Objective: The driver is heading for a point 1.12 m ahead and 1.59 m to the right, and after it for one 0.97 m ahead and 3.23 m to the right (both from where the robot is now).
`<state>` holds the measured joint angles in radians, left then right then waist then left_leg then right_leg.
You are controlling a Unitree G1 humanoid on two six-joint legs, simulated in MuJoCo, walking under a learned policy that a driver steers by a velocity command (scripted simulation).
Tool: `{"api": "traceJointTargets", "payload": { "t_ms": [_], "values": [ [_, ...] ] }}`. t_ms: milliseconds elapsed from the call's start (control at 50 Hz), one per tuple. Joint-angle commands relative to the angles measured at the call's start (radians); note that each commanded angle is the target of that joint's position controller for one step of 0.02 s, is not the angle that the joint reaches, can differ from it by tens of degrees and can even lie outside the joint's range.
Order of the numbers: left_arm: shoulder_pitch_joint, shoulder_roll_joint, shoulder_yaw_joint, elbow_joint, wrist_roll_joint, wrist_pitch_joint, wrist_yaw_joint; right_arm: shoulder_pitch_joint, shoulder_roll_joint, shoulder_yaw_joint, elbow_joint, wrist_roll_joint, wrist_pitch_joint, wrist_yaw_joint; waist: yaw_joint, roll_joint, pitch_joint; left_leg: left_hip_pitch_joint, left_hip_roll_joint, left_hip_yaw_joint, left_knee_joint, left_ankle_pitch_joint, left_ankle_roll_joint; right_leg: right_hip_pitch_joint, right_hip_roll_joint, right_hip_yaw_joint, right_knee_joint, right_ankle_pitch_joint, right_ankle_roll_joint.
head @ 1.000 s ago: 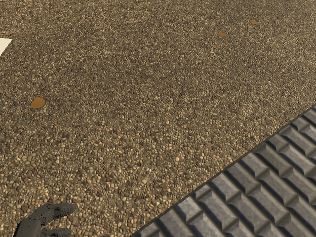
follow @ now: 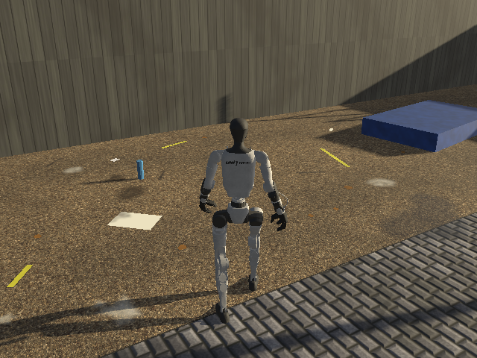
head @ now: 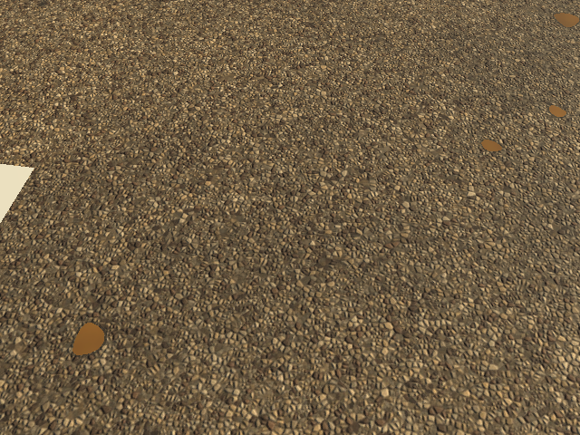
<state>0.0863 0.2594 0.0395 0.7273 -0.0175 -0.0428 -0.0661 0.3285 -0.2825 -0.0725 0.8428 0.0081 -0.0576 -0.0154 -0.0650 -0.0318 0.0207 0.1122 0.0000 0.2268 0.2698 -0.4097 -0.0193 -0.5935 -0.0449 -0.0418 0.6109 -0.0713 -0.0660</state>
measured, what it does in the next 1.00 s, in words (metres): walks ahead, turning right: right foot, then left foot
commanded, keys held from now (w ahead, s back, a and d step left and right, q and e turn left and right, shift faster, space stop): w+e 1.00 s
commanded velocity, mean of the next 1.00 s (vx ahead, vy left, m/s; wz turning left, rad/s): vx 0.50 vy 0.00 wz -0.57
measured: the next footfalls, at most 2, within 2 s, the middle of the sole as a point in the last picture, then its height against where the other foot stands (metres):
right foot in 0.04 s outside the picture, level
left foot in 0.50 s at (262, 421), level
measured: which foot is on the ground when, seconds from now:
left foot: down 0.00-0.04, up 0.06-0.48, down 0.50-1.00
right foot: up 0.00-0.02, down 0.04-0.52, up 0.54-1.00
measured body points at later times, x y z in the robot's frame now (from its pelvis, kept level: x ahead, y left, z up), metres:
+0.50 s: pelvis +0.30 -0.01 +0.00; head +0.32 -0.02 +0.45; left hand +0.42 +0.26 -0.11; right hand +0.46 -0.31 -0.06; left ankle +0.46 +0.07 -0.73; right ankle +0.15 -0.10 -0.72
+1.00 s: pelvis +0.53 -0.12 +0.00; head +0.56 -0.15 +0.45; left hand +0.86 -0.07 -0.07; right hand +0.37 -0.38 -0.13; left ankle +0.46 +0.07 -0.72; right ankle +0.59 -0.29 -0.72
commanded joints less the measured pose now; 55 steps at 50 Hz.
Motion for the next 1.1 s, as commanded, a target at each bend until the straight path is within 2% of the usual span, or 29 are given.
{"api": "traceJointTargets", "payload": {
  "t_ms": [20,40,60,80,100,120,140,160,240,320,420,480,500,520,540,560,580,600,640,740,840,920,960,1000,1020,1040,1060,1080,1100],
  "values": [
    [0.167,0.171,0.072,-0.047,-0.004,-0.008,0.003,-0.043,-0.206,-0.048,-0.058,0.008,0.017,-0.021,0.160,0.115,-0.113,-0.049,0.241,-0.017,0.376,1.148,0.097,0.285,0.111,-0.077,-0.043,-0.064,-0.079],
    [0.329,0.250,0.106,-0.014,-0.005,0.001,0.022,-0.031,-0.181,-0.036,-0.074,-0.003,0.011,-0.026,0.229,0.034,-0.209,-0.273,0.200,-0.016,0.665,0.896,0.054,0.595,0.033,0.085,-0.068,-0.032,-0.134],
    [0.319,0.350,0.121,-0.017,-0.013,-0.001,0.032,0.070,-0.027,0.011,-0.124,-0.037,-0.019,-0.007,0.109,-0.231,-0.283,-0.742,-0.018,-0.088,1.026,-0.085,-0.017,0.935,-0.227,0.649,-0.139,-0.147,-0.322],
    [0.357,0.283,0.100,-0.042,-0.005,-0.011,0.031,-0.011,-0.095,0.008,-0.130,-0.004,-0.062,0.011,0.181,-0.128,-0.420,-0.865,-0.045,-0.322,1.150,-0.190,-0.003,1.023,-0.292,0.890,-0.279,-0.252,-0.369],
    [0.325,0.229,0.086,-0.036,0.002,-0.020,0.032,-0.108,-0.140,-0.005,-0.161,0.034,-0.084,0.023,0.198,-0.081,-0.284,-0.947,0.011,-0.340,1.135,-0.101,0.021,0.944,-0.263,0.739,-0.302,-0.208,-0.314],
    [0.267,0.202,0.078,-0.045,-0.003,-0.024,0.034,-0.136,-0.132,0.001,-0.168,0.026,-0.095,0.020,0.159,-0.004,-0.186,-0.927,0.056,-0.329,1.046,-0.013,0.035,0.794,-0.217,0.611,-0.302,-0.131,-0.276],
    [0.197,0.172,0.069,-0.060,0.000,-0.024,0.036,-0.146,-0.134,-0.004,-0.161,0.000,-0.096,0.013,0.115,0.032,-0.119,-0.867,0.087,-0.321,0.953,0.033,0.029,0.646,-0.181,0.523,-0.314,-0.027,-0.250],
    [0.155,0.144,0.058,-0.081,0.012,-0.024,0.040,-0.131,-0.145,-0.013,-0.158,-0.013,-0.085,0.011,0.079,0.021,-0.095,-0.790,0.107,-0.326,0.907,0.063,0.023,0.543,-0.153,0.464,-0.338,0.067,-0.243],
    [0.152,0.178,0.067,-0.089,0.008,-0.027,0.060,-0.135,-0.097,-0.004,-0.173,-0.026,-0.046,0.008,0.047,0.005,-0.050,-0.720,0.100,-0.287,0.717,0.150,-0.036,0.362,-0.105,0.349,-0.387,0.208,-0.244],
    [0.204,0.198,0.075,-0.072,-0.004,-0.013,0.078,-0.291,-0.056,0.017,-0.209,-0.022,-0.049,0.017,0.109,-0.035,-0.026,-0.633,0.036,-0.266,0.391,0.445,-0.055,0.298,-0.026,0.272,-0.366,0.100,-0.170],
    [0.273,0.189,0.076,-0.049,-0.011,0.002,0.084,-0.361,-0.107,0.000,-0.235,0.000,-0.066,0.036,0.129,-0.065,-0.030,-0.579,0.001,-0.309,0.230,0.441,-0.030,0.410,-0.075,0.406,-0.271,-0.031,-0.135],
    [0.242,0.167,0.071,-0.061,-0.005,0.009,0.084,-0.236,-0.144,-0.025,-0.206,0.000,-0.081,0.033,0.050,-0.097,-0.063,-0.410,0.001,-0.292,0.167,0.359,0.029,0.429,-0.061,0.450,-0.145,0.009,-0.094],
    [0.237,0.119,0.053,-0.074,0.002,0.005,0.080,-0.124,-0.180,-0.039,-0.192,-0.017,-0.086,0.026,-0.005,-0.061,-0.161,-0.208,0.087,-0.356,0.182,0.339,0.078,0.369,-0.009,0.399,0.033,-0.002,-0.060],
    [0.322,0.053,0.033,-0.098,-0.002,-0.001,0.080,0.007,-0.261,-0.059,-0.179,-0.038,-0.083,0.018,-0.009,0.136,-0.315,0.148,0.309,-0.668,0.166,0.225,0.198,0.103,0.115,0.267,0.364,-0.243,0.010],
    [0.377,0.080,0.027,-0.115,-0.019,-0.008,0.081,0.061,-0.256,-0.063,-0.146,-0.019,-0.069,0.028,0.007,0.374,-0.362,0.249,0.436,-1.029,0.062,-0.041,0.286,-0.133,0.120,0.210,0.592,-0.539,0.038],
    [0.325,0.172,0.049,-0.097,-0.024,-0.005,0.082,0.010,-0.168,-0.040,-0.165,-0.006,-0.063,0.027,-0.013,0.235,-0.227,0.146,0.402,-0.954,0.025,-0.177,0.251,-0.209,0.059,0.232,0.684,-0.464,0.047],
    [0.238,0.193,0.057,-0.110,-0.015,0.002,0.081,-0.033,-0.132,-0.028,-0.172,-0.009,-0.053,0.022,-0.019,0.158,-0.128,0.028,0.361,-0.796,0.022,-0.103,0.212,-0.214,0.026,0.193,0.699,-0.384,0.052],
    [0.198,0.182,0.058,-0.122,-0.004,0.005,0.079,-0.076,-0.112,-0.019,-0.170,-0.015,-0.048,0.021,0.000,0.117,-0.061,-0.087,0.318,-0.679,0.000,0.021,0.198,-0.187,-0.003,0.177,0.663,-0.325,0.056],
    [0.193,0.150,0.060,-0.131,-0.008,0.014,0.069,-0.114,-0.086,-0.009,-0.158,-0.022,-0.049,0.018,0.038,0.151,-0.013,-0.212,0.262,-0.528,-0.049,0.162,0.183,-0.116,-0.050,0.167,0.596,-0.261,0.057],
    [0.141,0.094,0.045,-0.160,-0.004,0.027,0.063,-0.102,-0.132,-0.027,-0.114,-0.017,-0.061,0.016,0.043,0.110,0.003,-0.218,0.271,-0.341,-0.115,0.367,0.219,-0.150,-0.075,0.143,0.448,-0.135,0.084],
    [0.009,0.068,0.031,-0.184,-0.004,0.011,0.034,-0.081,-0.166,-0.033,-0.080,-0.009,-0.044,0.010,-0.004,0.090,0.031,-0.175,0.239,-0.162,-0.112,0.464,0.179,-0.093,-0.056,0.070,0.170,0.089,0.070],
    [-0.076,0.074,0.031,-0.224,-0.009,0.010,0.011,-0.033,-0.202,-0.043,-0.049,0.011,-0.023,0.011,-0.021,0.093,0.063,-0.076,0.276,-0.107,-0.078,0.549,0.156,-0.072,-0.033,0.016,0.049,0.031,0.029],
    [-0.050,0.104,0.046,-0.232,-0.003,0.015,0.007,-0.038,-0.231,-0.053,-0.047,0.022,-0.011,0.007,0.017,0.118,0.030,-0.030,0.282,-0.068,0.028,0.849,0.136,0.013,0.019,-0.033,0.022,-0.072,-0.011],
    [0.151,0.170,0.087,-0.187,-0.001,0.023,0.015,-0.055,-0.247,-0.056,-0.052,0.031,0.003,-0.001,0.144,0.121,-0.089,-0.067,0.252,-0.017,0.320,1.093,0.103,0.297,0.103,-0.078,-0.040,-0.083,-0.071],
    [0.331,0.234,0.121,-0.139,-0.005,0.032,0.032,-0.045,-0.214,-0.043,-0.061,0.019,0.001,-0.005,0.228,0.071,-0.179,-0.261,0.217,-0.009,0.583,0.931,0.064,0.599,0.089,0.000,-0.064,-0.043,-0.114],
    [0.338,0.354,0.138,-0.134,-0.017,0.032,0.047,0.032,-0.069,0.004,-0.118,-0.034,-0.016,0.006,0.131,-0.219,-0.244,-0.723,0.053,-0.032,0.959,0.005,0.001,0.947,-0.183,0.507,-0.101,-0.117,-0.269],
    [0.358,0.316,0.119,-0.175,-0.010,0.011,0.040,-0.021,-0.108,0.010,-0.141,-0.011,-0.054,0.019,0.170,-0.178,-0.434,-0.867,-0.034,-0.286,1.140,-0.200,-0.004,1.038,-0.300,0.904,-0.277,-0.300,-0.379],
    [0.334,0.246,0.097,-0.160,0.000,-0.004,0.034,-0.128,-0.177,-0.009,-0.169,0.030,-0.075,0.029,0.198,-0.095,-0.309,-0.958,0.023,-0.328,1.137,-0.102,0.014,0.970,-0.269,0.769,-0.310,-0.266,-0.315],
    [0.291,0.219,0.088,-0.153,-0.002,-0.013,0.035,-0.155,-0.163,0.000,-0.180,0.030,-0.087,0.028,0.163,-0.049,-0.200,-0.943,0.063,-0.318,1.052,-0.016,0.028,0.827,-0.226,0.639,-0.310,-0.192,-0.279]
  ]
}}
